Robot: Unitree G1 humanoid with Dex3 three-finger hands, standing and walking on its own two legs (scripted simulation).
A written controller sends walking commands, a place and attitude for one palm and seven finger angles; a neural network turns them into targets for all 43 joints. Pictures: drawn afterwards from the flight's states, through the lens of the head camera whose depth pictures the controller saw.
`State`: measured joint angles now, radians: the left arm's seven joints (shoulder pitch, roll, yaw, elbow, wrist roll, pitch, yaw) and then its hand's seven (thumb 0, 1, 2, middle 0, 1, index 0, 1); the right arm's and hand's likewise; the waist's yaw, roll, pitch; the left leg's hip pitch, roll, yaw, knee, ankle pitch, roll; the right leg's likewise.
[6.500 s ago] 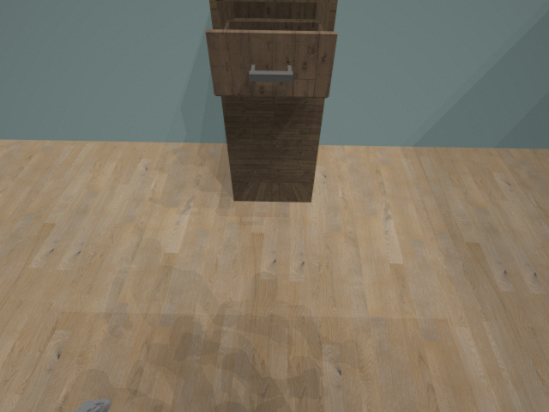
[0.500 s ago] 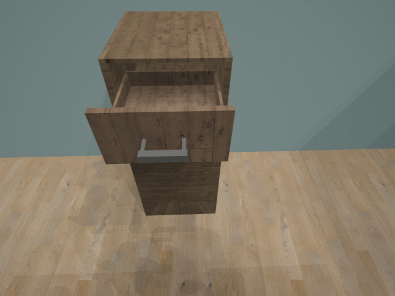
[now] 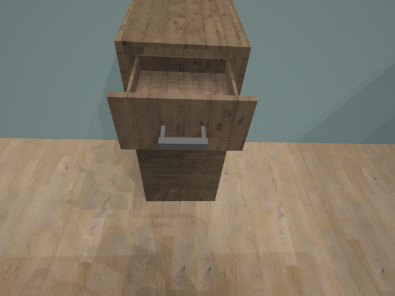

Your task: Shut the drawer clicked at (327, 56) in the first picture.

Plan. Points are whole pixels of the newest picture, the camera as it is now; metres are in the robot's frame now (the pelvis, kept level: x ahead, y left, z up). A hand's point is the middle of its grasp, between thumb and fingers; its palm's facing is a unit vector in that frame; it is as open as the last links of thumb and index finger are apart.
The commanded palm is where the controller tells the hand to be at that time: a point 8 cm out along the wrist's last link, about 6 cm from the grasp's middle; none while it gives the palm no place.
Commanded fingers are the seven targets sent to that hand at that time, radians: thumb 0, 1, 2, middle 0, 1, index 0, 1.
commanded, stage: come to a stop and stand still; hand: left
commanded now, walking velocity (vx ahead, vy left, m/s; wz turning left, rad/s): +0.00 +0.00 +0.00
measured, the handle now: (183, 136) +0.47 +0.07 +0.05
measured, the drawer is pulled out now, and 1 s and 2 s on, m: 0.24 0.24 0.24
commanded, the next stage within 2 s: look again from close up in 0.30 s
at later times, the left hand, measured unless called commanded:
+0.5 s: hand out of the picture -0.02 +0.17 -0.18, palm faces +0.03 -0.99 -0.14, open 7.3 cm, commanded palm none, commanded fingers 0.00 0.90 0.90 -0.20 -0.30 -0.20 -0.30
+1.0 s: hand out of the picture +0.00 +0.16 -0.18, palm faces +0.02 -0.99 -0.14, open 7.3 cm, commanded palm none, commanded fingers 0.00 0.90 0.90 -0.20 -0.30 -0.20 -0.30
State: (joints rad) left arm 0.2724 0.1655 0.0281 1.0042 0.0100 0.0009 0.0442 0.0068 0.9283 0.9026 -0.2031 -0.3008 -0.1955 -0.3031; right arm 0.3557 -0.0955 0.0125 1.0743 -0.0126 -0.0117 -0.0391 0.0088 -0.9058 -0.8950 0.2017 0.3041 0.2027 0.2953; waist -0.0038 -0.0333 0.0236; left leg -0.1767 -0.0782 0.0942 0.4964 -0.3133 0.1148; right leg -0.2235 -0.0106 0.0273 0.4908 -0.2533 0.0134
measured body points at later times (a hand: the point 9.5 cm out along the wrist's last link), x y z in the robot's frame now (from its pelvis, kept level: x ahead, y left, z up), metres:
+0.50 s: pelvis +0.00 +0.02 +0.01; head +0.01 +0.03 +0.46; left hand -0.02 +0.22 -0.16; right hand +0.00 -0.21 -0.14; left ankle -0.03 +0.04 -0.73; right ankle +0.01 -0.14 -0.73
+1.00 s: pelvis +0.01 +0.01 +0.01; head +0.02 +0.03 +0.46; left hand +0.00 +0.22 -0.16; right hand +0.00 -0.20 -0.15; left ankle -0.03 +0.04 -0.73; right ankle +0.01 -0.14 -0.73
